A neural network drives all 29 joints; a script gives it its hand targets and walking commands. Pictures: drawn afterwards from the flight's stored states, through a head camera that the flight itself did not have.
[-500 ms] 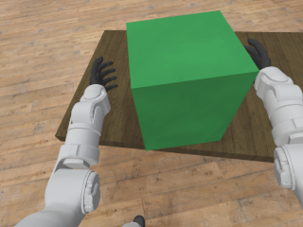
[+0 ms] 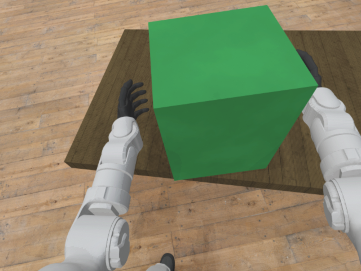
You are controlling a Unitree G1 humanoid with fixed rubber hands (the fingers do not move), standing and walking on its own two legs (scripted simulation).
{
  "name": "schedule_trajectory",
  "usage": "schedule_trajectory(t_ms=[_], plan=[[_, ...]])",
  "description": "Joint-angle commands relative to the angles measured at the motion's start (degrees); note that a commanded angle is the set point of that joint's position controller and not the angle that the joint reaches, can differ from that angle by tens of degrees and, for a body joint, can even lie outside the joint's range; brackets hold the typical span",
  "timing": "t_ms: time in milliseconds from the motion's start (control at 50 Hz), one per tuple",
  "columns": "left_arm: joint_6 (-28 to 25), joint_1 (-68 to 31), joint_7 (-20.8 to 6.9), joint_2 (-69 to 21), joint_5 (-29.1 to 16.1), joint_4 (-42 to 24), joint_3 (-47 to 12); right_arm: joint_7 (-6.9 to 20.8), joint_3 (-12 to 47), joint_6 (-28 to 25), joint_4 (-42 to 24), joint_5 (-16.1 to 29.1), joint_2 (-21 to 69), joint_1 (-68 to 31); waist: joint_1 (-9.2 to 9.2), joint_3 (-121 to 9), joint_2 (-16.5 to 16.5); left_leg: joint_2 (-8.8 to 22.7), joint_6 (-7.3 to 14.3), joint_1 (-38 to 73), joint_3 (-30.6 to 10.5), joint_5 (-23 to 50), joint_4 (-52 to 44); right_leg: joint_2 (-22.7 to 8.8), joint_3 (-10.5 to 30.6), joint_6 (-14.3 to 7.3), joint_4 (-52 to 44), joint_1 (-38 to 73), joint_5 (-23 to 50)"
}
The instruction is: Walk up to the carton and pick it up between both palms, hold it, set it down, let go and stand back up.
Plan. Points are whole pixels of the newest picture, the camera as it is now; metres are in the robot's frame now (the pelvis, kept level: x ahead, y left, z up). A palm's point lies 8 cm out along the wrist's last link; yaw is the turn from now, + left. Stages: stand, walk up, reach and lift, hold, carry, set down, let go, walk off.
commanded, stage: reach and lift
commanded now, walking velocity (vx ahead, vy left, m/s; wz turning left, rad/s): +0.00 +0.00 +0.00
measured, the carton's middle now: (214, 104) +0.46 +0.01 +0.08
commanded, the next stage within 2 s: none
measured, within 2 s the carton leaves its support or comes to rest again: neither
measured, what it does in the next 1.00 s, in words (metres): stands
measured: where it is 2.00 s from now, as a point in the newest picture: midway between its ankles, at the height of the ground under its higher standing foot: outside the picture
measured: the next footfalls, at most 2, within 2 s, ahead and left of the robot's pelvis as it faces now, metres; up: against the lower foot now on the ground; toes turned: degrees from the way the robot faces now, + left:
none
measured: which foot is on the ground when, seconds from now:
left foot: down 0.00-1.00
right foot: down 0.00-1.00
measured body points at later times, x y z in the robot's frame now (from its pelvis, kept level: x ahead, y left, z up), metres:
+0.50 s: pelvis +0.00 +0.00 +0.00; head +0.09 -0.01 +0.44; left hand +0.42 +0.18 +0.08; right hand +0.51 -0.14 +0.10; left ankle +0.05 +0.17 -0.73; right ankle +0.00 -0.08 -0.73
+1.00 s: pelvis +0.00 +0.00 +0.00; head +0.10 -0.01 +0.44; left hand +0.43 +0.18 +0.08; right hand +0.51 -0.14 +0.10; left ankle +0.05 +0.17 -0.73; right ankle +0.00 -0.08 -0.73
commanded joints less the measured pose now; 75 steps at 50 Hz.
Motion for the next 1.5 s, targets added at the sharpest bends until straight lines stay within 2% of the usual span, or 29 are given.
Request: schedule_trajectory(t_ms=[0,20,100,140,160,180,200,240,300,320,500,540,560,580,680,720,800,900,960,1020,1060,1100,1120,1160,1200,1260,1300,1420,1480], plan=[[-4.60,-25.78,-0.26,4.65,1.75,-7.20,2.36,-0.05,2.57,-4.16,-7.36,-3.00,-3.76,-32.19,0.68,-50.18,-10.53,-4.01,3.56,6.79,4.09,8.65,-0.39,-1.65,1.10,6.66,-5.79,24.41,33.48],[-5.05,-26.90,0.07,4.74,1.93,-6.18,2.06,-0.25,1.98,-4.32,-6.34,-3.62,-3.33,-32.90,1.42,-50.78,-9.33,-4.09,3.50,6.39,3.85,9.04,-0.02,-1.48,1.14,6.32,-5.56,23.57,33.16],[-5.17,-28.18,0.66,3.91,2.54,-6.16,2.61,-1.35,0.46,-4.45,-7.44,-5.63,-3.43,-35.06,-0.08,-52.02,-10.73,-4.33,3.64,5.42,4.01,8.11,0.26,-1.45,1.33,6.66,-5.20,24.05,34.25],[-5.06,-25.84,1.41,3.28,2.56,-7.40,2.39,-1.94,0.96,-4.83,-10.32,-4.99,-2.98,-34.54,0.90,-52.41,-11.06,-4.16,3.50,5.64,3.60,8.76,0.64,-1.45,1.40,6.69,-4.76,24.89,34.62],[-4.37,-26.41,1.49,2.00,4.25,-5.78,2.93,-2.21,0.45,-4.35,-7.49,-6.09,-2.66,-34.39,-0.18,-50.22,-9.82,-4.09,3.39,5.75,3.57,8.08,0.52,-1.63,1.56,6.43,-5.44,24.52,33.84],[-4.74,-28.19,1.78,2.22,4.24,-8.51,3.64,-2.57,-0.22,-4.39,-9.43,-6.33,-2.60,-35.76,0.67,-52.94,-9.12,-4.10,3.32,6.59,3.86,8.54,0.56,-1.50,0.85,6.32,-5.06,23.26,33.02],[-4.85,-26.72,2.11,1.49,3.77,-9.01,2.05,-2.97,-0.45,-4.78,-10.36,-6.20,-2.34,-34.31,-0.71,-54.16,-9.93,-3.92,2.92,7.80,3.69,11.12,0.98,-0.68,0.67,5.88,-4.84,24.22,36.79],[-4.03,-25.91,2.35,0.79,4.22,-8.73,2.73,-3.67,-1.08,-4.34,-8.79,-5.57,-2.00,-33.47,-0.87,-53.55,-9.63,-4.18,2.81,8.85,3.46,10.37,1.32,-0.89,0.60,6.24,-5.44,23.09,36.34],[-4.72,-27.53,2.79,0.63,4.37,-9.71,3.07,-3.78,0.21,-4.02,-9.04,-5.90,0.11,-34.37,-0.08,-53.16,-9.88,-3.92,3.30,8.50,3.36,9.42,1.48,-1.18,1.10,6.07,-5.26,23.22,34.11],[-4.57,-27.78,2.52,0.65,4.53,-6.60,4.06,-3.98,1.33,-3.70,-10.12,-5.84,0.05,-36.30,0.81,-49.74,-10.96,-4.37,3.74,6.58,3.78,7.86,1.14,-1.57,1.54,6.46,-5.08,23.76,32.71],[-4.98,-29.43,3.17,-2.76,5.59,-8.46,2.98,-4.40,-0.61,-3.40,-9.65,-7.04,1.89,-35.58,-0.26,-50.49,-8.77,-3.25,3.23,11.31,3.50,9.29,1.62,-1.03,0.24,5.59,-5.85,19.70,30.08],[-4.91,-28.36,2.76,-2.72,5.80,-6.61,3.68,-4.80,-0.05,-2.65,-8.87,-7.32,3.93,-34.61,0.23,-48.11,-10.76,-3.41,3.92,8.90,3.73,6.31,0.66,-1.55,0.75,6.21,-6.10,20.80,27.98],[-5.56,-29.90,2.31,-3.17,5.79,-6.90,3.36,-4.85,-0.36,-2.85,-9.04,-7.56,4.59,-34.82,-0.65,-48.60,-11.35,-3.60,3.96,8.90,4.02,6.81,0.81,-1.38,0.83,6.31,-5.83,21.51,29.51],[-5.71,-28.95,2.40,-3.29,6.05,-7.04,4.17,-4.85,0.87,-3.25,-10.00,-6.83,5.21,-35.11,0.68,-50.24,-10.63,-3.70,4.07,9.36,3.83,8.24,1.24,-1.78,1.15,6.42,-5.15,22.69,32.95],[-6.53,-30.13,2.13,-4.56,7.29,-6.71,3.40,-4.85,-1.71,-3.49,-9.13,-8.81,6.00,-35.19,-0.87,-49.97,-9.91,-3.42,3.93,9.69,3.35,7.80,0.77,-1.38,0.38,6.44,-5.68,20.71,31.24],[-6.74,-30.81,1.54,-4.98,8.05,-5.06,4.39,-4.31,-1.57,-3.08,-8.35,-9.52,7.65,-35.35,0.49,-48.31,-9.70,-3.45,3.88,9.16,4.16,7.35,0.42,-1.95,0.91,6.86,-5.78,21.82,30.67],[-7.62,-31.12,1.17,-6.47,8.27,-5.80,3.24,-4.49,-2.49,-4.21,-9.56,-10.78,9.43,-34.62,-1.62,-50.15,-9.96,-3.64,4.17,9.93,3.66,8.07,-0.10,-1.71,0.40,6.66,-5.85,22.22,33.21],[-8.82,-31.15,-0.10,-10.06,10.52,-6.84,4.73,-2.93,-4.43,-5.26,-10.79,-13.27,13.20,-34.10,-0.35,-49.76,-9.67,-3.81,4.32,11.03,4.61,6.82,-0.87,-2.09,-0.18,6.85,-6.15,22.97,30.41],[-8.28,-29.19,-1.61,-13.25,14.01,-4.38,5.39,-1.93,-5.23,-5.63,-7.79,-14.64,17.99,-32.58,-1.06,-47.87,-9.17,-3.67,4.76,12.21,4.05,8.28,-1.26,-2.63,-0.06,6.93,-6.24,23.55,35.25],[-8.59,-31.03,-5.10,-23.01,17.16,-5.93,5.15,0.89,-7.12,-7.20,-8.90,-20.21,29.46,-33.20,-0.96,-48.00,-8.14,-3.86,4.63,15.60,4.92,10.52,-1.93,-2.86,-1.16,6.69,-6.92,23.96,36.57],[-8.99,-31.14,-8.40,-30.37,19.83,-4.01,4.66,3.62,-8.00,-8.63,-7.13,-25.62,40.42,-31.90,-0.75,-45.98,-11.65,-3.87,5.04,14.53,5.62,9.59,-2.72,-3.08,-1.57,7.30,-6.81,26.47,37.44],[-9.76,-29.93,-9.24,-31.23,19.80,-4.65,1.64,4.38,-7.86,-10.98,-7.07,-27.23,41.31,-29.73,-1.80,-49.36,-9.55,-3.57,4.79,15.46,5.70,10.86,-2.31,-3.94,-1.73,7.59,-5.84,29.31,42.73],[-9.63,-29.83,-9.77,-31.86,21.27,-3.08,2.38,4.59,-9.34,-11.29,-5.55,-28.90,42.12,-28.60,-2.50,-47.62,-9.99,-3.37,4.78,15.42,5.03,10.82,-2.55,-3.62,-2.57,7.34,-6.24,29.30,40.06],[-9.75,-30.02,-9.74,-31.87,21.83,-1.36,2.62,5.18,-9.57,-11.96,-3.50,-29.15,42.56,-28.67,-1.56,-44.97,-8.12,-3.27,5.04,14.88,5.58,9.13,-2.94,-4.21,-2.72,7.09,-6.88,28.70,37.14],[-9.18,-28.56,-10.39,-31.72,21.39,-0.35,3.14,5.01,-9.74,-11.92,-3.95,-29.91,42.55,-27.91,-1.71,-42.14,-10.73,-3.43,5.62,13.66,6.19,7.72,-4.11,-4.75,-2.57,7.66,-7.28,30.07,38.17],[-9.33,-27.98,-10.40,-32.75,21.79,-1.43,2.39,5.23,-9.29,-12.42,-3.03,-29.79,43.35,-27.57,-1.68,-43.40,-8.81,-3.24,5.55,16.31,5.98,9.27,-3.49,-4.28,-3.36,7.23,-7.07,29.25,37.47],[-9.18,-27.50,-10.59,-31.94,21.67,-0.20,3.27,5.25,-9.37,-11.91,-3.09,-30.47,43.45,-27.05,-0.99,-43.23,-10.19,-3.16,5.87,14.75,6.04,7.93,-4.01,-4.66,-2.64,7.77,-7.17,30.14,37.47],[-8.54,-28.03,-10.62,-31.51,21.81,0.33,2.97,5.04,-9.92,-11.19,-1.43,-29.55,42.97,-25.90,-2.58,-40.44,-9.61,-3.18,5.93,14.37,5.63,6.51,-5.33,-4.96,-2.61,7.87,-8.65,29.17,34.78],[-9.17,-27.69,-10.17,-31.74,21.66,1.10,2.69,5.17,-9.42,-11.90,-1.73,-28.71,43.68,-26.37,-2.11,-42.87,-9.00,-2.70,5.89,16.70,5.40,8.22,-4.55,-4.15,-3.14,7.22,-8.51,26.88,33.79]])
